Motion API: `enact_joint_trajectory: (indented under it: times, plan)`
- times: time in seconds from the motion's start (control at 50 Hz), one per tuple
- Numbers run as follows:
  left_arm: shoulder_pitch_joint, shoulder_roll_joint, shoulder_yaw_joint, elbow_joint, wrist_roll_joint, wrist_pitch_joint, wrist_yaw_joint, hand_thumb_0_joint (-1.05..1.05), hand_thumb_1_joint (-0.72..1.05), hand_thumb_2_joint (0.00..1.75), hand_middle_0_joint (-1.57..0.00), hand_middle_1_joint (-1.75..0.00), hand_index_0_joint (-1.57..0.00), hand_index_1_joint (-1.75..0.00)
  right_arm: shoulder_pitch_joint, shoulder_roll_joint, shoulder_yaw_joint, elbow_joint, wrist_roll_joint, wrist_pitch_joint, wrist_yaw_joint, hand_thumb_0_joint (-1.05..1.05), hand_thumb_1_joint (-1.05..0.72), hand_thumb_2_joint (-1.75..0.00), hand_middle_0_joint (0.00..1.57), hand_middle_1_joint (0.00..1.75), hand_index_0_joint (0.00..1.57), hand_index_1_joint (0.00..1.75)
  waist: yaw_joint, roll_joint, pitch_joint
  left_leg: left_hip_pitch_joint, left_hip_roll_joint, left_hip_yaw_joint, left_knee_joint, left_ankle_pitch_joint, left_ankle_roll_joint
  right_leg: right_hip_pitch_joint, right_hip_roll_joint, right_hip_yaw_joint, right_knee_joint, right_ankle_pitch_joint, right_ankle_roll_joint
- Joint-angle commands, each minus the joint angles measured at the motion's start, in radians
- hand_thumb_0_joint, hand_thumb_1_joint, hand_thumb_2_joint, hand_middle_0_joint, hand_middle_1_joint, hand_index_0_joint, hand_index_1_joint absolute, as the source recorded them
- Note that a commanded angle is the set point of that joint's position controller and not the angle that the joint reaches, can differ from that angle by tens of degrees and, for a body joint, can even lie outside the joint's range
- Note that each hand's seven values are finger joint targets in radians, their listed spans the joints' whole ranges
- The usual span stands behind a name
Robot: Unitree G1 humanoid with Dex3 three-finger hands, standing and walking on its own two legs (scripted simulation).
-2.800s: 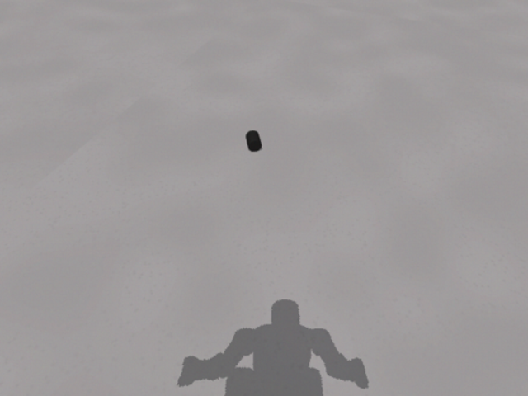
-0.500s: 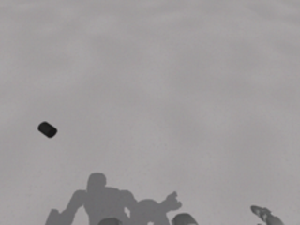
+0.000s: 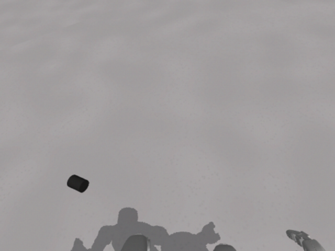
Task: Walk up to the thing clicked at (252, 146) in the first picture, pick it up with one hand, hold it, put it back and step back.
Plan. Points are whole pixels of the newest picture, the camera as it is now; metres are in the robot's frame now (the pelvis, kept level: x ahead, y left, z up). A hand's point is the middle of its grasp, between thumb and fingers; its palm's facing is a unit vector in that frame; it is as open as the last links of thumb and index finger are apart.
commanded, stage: walk up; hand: left
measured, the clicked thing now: (78, 183) +0.62 +0.64 -0.69
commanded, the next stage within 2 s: none
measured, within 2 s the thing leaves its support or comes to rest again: neither
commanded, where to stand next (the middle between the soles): +0.20 +0.52 m, yaw -23 degrees
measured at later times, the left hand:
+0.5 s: hand out of the picture +0.19 +0.50 -0.11, palm faces -0.16 -0.80 -0.57, open 7.4 cm
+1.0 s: hand out of the picture +0.23 +0.75 -0.12, palm faces -0.24 -0.78 -0.58, open 7.4 cm
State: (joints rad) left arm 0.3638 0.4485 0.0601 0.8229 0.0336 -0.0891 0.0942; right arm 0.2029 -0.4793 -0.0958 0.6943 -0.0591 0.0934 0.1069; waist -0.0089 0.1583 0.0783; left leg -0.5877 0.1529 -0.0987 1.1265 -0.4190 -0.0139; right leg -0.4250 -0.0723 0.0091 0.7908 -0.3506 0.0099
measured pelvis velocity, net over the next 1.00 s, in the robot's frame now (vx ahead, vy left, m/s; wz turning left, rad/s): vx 0.09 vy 0.46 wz -0.26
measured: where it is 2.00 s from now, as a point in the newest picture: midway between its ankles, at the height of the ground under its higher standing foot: outside the picture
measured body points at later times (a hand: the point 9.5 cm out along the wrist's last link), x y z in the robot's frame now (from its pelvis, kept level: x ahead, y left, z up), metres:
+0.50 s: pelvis +0.06 +0.22 +0.00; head +0.11 +0.18 +0.44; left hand +0.20 +0.54 -0.08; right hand +0.06 -0.11 -0.13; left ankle +0.06 +0.30 -0.64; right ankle +0.12 +0.10 -0.70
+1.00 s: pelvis +0.09 +0.46 -0.01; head +0.13 +0.42 +0.44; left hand +0.25 +0.79 -0.09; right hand +0.07 +0.13 -0.13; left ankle +0.13 +0.54 -0.70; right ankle +0.11 +0.36 -0.68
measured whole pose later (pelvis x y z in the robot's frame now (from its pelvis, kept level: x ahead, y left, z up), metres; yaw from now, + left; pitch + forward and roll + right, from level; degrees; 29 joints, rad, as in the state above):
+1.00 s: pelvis +0.09 +0.46 -0.01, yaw -15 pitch -1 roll -2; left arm 0.28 0.45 0.07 0.91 -0.01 -0.06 0.11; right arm 0.28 -0.41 -0.07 0.70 -0.07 0.09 0.07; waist -0.05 0.08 0.15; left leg -0.42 0.04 0.07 0.91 -0.47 0.05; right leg -0.51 0.03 -0.11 0.98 -0.45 -0.04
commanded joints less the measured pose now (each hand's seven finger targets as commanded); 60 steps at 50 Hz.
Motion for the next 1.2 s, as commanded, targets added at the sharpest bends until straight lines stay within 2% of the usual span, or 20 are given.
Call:
enact_joint_trajectory:
  times: [0.0, 0.08, 0.1, 0.12, 0.16, 0.26, 0.36, 0.4, 0.42, 0.54, 0.66, 0.72, 0.74, 0.76, 0.78, 0.82, 0.96, 1.0, 1.04, 1.18]
  plan:
    - [0.022, 0.406, 0.133, -0.053, 0.011, -0.016, 0.032, 0.0, 0.9, 0.9, -0.2, -0.3, -0.2, -0.3, 0.007, -0.188, -0.084, -0.086, -0.007, -0.018, -0.004, 0.0, -0.9, -0.9, 0.2, 0.3, 0.2, 0.3, -0.006, -0.322, -0.053, 0.061, -0.033, 0.096, -0.104, -0.064, 0.013, -0.083, -0.155, 0.257, -0.265, -0.136, -0.231]
    - [-0.067, 0.292, 0.086, -0.068, 0.003, -0.001, 0.044, 0.0, 0.9, 0.9, -0.2, -0.3, -0.2, -0.3, 0.283, -0.217, -0.116, -0.007, -0.027, -0.047, -0.022, 0.0, -0.9, -0.9, 0.2, 0.3, 0.2, 0.3, -0.185, -0.096, -0.145, 0.435, -0.079, 0.053, -0.502, -0.083, 0.029, -0.287, -0.024, 0.081, 0.231, 0.038, -0.111]
    - [-0.086, 0.173, 0.046, -0.087, -0.012, 0.001, 0.054, 0.0, 0.9, 0.9, -0.2, -0.3, -0.2, -0.3, 0.256, -0.339, -0.133, -0.023, -0.02, -0.057, -0.033, 0.0, -0.9, -0.9, 0.2, 0.3, 0.2, 0.3, -0.188, 0.299, -0.064, 0.437, 0.181, -0.412, -0.777, -0.08, 0.08, -0.569, 0.198, -0.05, 0.475, -0.311, -0.056]
    - [-0.111, 0.223, 0.045, -0.069, -0.007, -0.005, 0.073, 0.0, 0.9, 0.9, -0.2, -0.3, -0.2, -0.3, 0.14, -0.402, -0.142, -0.036, 0.001, -0.065, -0.045, 0.0, -0.9, -0.9, 0.2, 0.3, 0.2, 0.3, -0.129, 0.306, -0.023, 0.355, 0.242, -0.602, -0.86, -0.091, 0.193, -0.534, 0.105, 0.069, 0.583, -0.298, -0.091]
    - [-0.084, 0.273, 0.059, 0.009, -0.041, -0.003, 0.06, 0.0, 0.9, 0.9, -0.2, -0.3, -0.2, -0.3, 0.085, -0.259, -0.103, -0.061, -0.005, -0.062, -0.059, 0.0, -0.9, -0.9, 0.2, 0.3, 0.2, 0.3, -0.092, -0.016, 0.015, 0.325, 0.16, -0.291, -0.709, 0.126, 0.125, -0.474, 0.07, 0.078, 0.556, -0.131, -0.065]
    - [0.032, 0.214, 0.046, 0.055, -0.056, 0.002, 0.032, 0.0, 0.9, 0.9, -0.2, -0.3, -0.2, -0.3, 0.049, -0.171, -0.067, -0.078, -0.016, -0.063, -0.066, 0.0, -0.9, -0.9, 0.2, 0.3, 0.2, 0.3, -0.054, 0.082, -0.05, 0.408, 0.096, -0.034, -0.564, 0.643, 0.21, -0.218, 0.044, -0.07, 0.255, -0.105, -0.043]
    - [0.259, 0.231, 0.083, 0.067, -0.046, 0.006, 0.047, 0.0, 0.9, 0.9, -0.2, -0.3, -0.2, -0.3, -0.05, -0.13, -0.05, -0.158, -0.006, -0.039, -0.055, 0.0, -0.9, -0.9, 0.2, 0.3, 0.2, 0.3, 0.102, -0.062, -0.144, 0.161, -0.003, 0.13, -0.276, 0.59, 0.1, 0.335, 0.046, -0.075, -0.246, 0.251, -0.084]
    - [0.254, 0.352, 0.121, -0.005, -0.015, 0.009, 0.067, 0.0, 0.9, 0.9, -0.2, -0.3, -0.2, -0.3, 0.1, -0.071, -0.034, -0.163, 0.003, -0.033, -0.058, 0.0, -0.9, -0.9, 0.2, 0.3, 0.2, 0.3, 0.08, -0.275, -0.251, -0.186, -0.101, 0.057, 0.138, -0.181, -0.027, 0.587, -0.36, 0.562, -0.327, 0.18, -0.271]
    - [0.145, 0.354, 0.113, -0.046, -0.028, 0.012, 0.071, 0.0, 0.9, 0.9, -0.2, -0.3, -0.2, -0.3, 0.1, -0.163, -0.066, -0.151, -0.004, -0.013, -0.075, 0.0, -0.9, -0.9, 0.2, 0.3, 0.2, 0.3, 0.058, -0.126, -0.236, -0.157, -0.077, -0.047, 0.297, -0.214, -0.039, 0.409, -0.467, 0.683, -0.392, 0.085, -0.379]
    - [-0.038, 0.309, 0.105, -0.077, -0.006, -0.004, 0.044, 0.0, 0.9, 0.9, -0.2, -0.3, -0.2, -0.3, 0.128, -0.174, -0.083, -0.08, -0.009, 0.003, -0.04, 0.0, -0.9, -0.9, 0.2, 0.3, 0.2, 0.3, -0.027, -0.23, -0.039, -0.034, -0.033, -0.017, 0.242, 0.001, 0.011, -0.027, -0.193, 0.252, -0.309, -0.094, -0.233]
    - [-0.029, 0.393, 0.144, -0.067, 0.017, -0.001, 0.032, 0.0, 0.9, 0.9, -0.2, -0.3, -0.2, -0.3, 0.056, -0.175, -0.093, -0.098, -0.011, 0.005, -0.019, 0.0, -0.9, -0.9, 0.2, 0.3, 0.2, 0.3, 0.018, -0.351, -0.049, 0.055, -0.036, 0.095, -0.059, -0.121, 0.024, -0.117, -0.17, 0.28, -0.255, -0.225, -0.229]
    - [-0.105, 0.36, 0.126, -0.066, 0.009, 0.014, 0.035, 0.0, 0.9, 0.9, -0.2, -0.3, -0.2, -0.3, 0.207, -0.183, -0.109, -0.044, -0.011, -0.009, -0.023, 0.0, -0.9, -0.9, 0.2, 0.3, 0.2, 0.3, -0.079, -0.271, -0.115, 0.295, -0.094, 0.147, -0.317, -0.06, 0.04, -0.225, -0.115, 0.18, -0.081, -0.159, -0.159]
    - [-0.094, 0.29, 0.107, -0.054, 0.006, 0.024, 0.038, 0.0, 0.9, 0.9, -0.2, -0.3, -0.2, -0.3, 0.288, -0.214, -0.12, -0.021, -0.026, -0.018, -0.027, 0.0, -0.9, -0.9, 0.2, 0.3, 0.2, 0.3, -0.124, -0.102, -0.126, 0.378, -0.083, 0.052, -0.481, -0.165, 0.063, -0.325, -0.007, 0.086, 0.165, -0.173, -0.11]
    - [-0.152, 0.2, 0.077, -0.081, -0.013, 0.024, 0.05, 0.0, 0.9, 0.9, -0.2, -0.3, -0.2, -0.3, 0.24, -0.341, -0.134, -0.047, -0.022, -0.024, -0.038, 0.0, -0.9, -0.9, 0.2, 0.3, 0.2, 0.3, -0.145, 0.248, -0.044, 0.277, 0.159, -0.393, -0.725, -0.172, 0.155, -0.516, 0.199, -0.048, 0.451, -0.318, -0.047]
    - [-0.194, 0.239, 0.074, -0.075, -0.006, 0.012, 0.071, 0.0, 0.9, 0.9, -0.2, -0.3, -0.2, -0.3, 0.075, -0.4, -0.135, -0.066, 0.001, -0.031, -0.051, 0.0, -0.9, -0.9, 0.2, 0.3, 0.2, 0.3, -0.1, 0.249, 0.02, 0.114, 0.256, -0.604, -0.828, -0.234, 0.302, -0.437, 0.122, 0.043, 0.567, -0.29, -0.071]
    - [-0.125, 0.257, 0.086, 0.006, -0.037, 0.013, 0.055, 0.0, 0.9, 0.9, -0.2, -0.3, -0.2, -0.3, 0.013, -0.25, -0.099, -0.09, -0.015, -0.038, -0.067, 0.0, -0.9, -0.9, 0.2, 0.3, 0.2, 0.3, -0.06, -0.041, 0.076, 0.104, 0.135, -0.319, -0.686, -0.093, 0.229, -0.411, 0.107, 0.076, 0.558, -0.184, -0.059]
    - [0.106, 0.186, 0.062, 0.064, -0.052, -0.005, 0.04, 0.0, 0.9, 0.9, -0.2, -0.3, -0.2, -0.3, -0.026, -0.167, -0.057, -0.12, -0.016, -0.012, -0.059, 0.0, -0.9, -0.9, 0.2, 0.3, 0.2, 0.3, 0.041, 0.046, -0.051, 0.216, 0.043, -0.041, -0.385, 0.532, 0.209, 0.074, 0.063, -0.08, -0.097, 0.027, -0.064]
    - [0.18, 0.299, 0.103, 0.043, -0.014, -0.011, 0.053, 0.0, 0.9, 0.9, -0.2, -0.3, -0.2, -0.3, 0.041, -0.079, -0.03, -0.126, 0.021, -0.018, -0.062, 0.0, -0.9, -0.9, 0.2, 0.3, 0.2, 0.3, 0.098, -0.219, -0.138, -0.038, -0.071, 0.024, -0.063, 0.235, 0.067, 0.414, -0.114, 0.314, -0.289, 0.146, -0.132]
    - [0.049, 0.348, 0.102, -0.023, -0.011, -0.003, 0.057, 0.0, 0.9, 0.9, -0.2, -0.3, -0.2, -0.3, 0.069, -0.14, -0.051, -0.113, 0.01, 0.0, -0.092, 0.0, -0.9, -0.9, 0.2, 0.3, 0.2, 0.3, 0.045, -0.187, -0.205, -0.136, -0.093, -0.074, 0.163, -0.231, 0.044, 0.357, -0.439, 0.704, -0.329, 0.244, -0.341]
    - [-0.156, 0.232, 0.065, -0.054, 0.02, 0.017, -0.015, 0.0, 0.9, 0.9, -0.2, -0.3, -0.2, -0.3, 0.141, -0.122, -0.055, 0.05, 0.056, -0.039, -0.075, 0.0, -0.9, -0.9, 0.2, 0.3, 0.2, 0.3, -0.008, -0.377, -0.059, 0.212, -0.112, 0.121, -0.175, -0.088, 0.02, -0.11, -0.075, 0.171, -0.274, -0.324, -0.188]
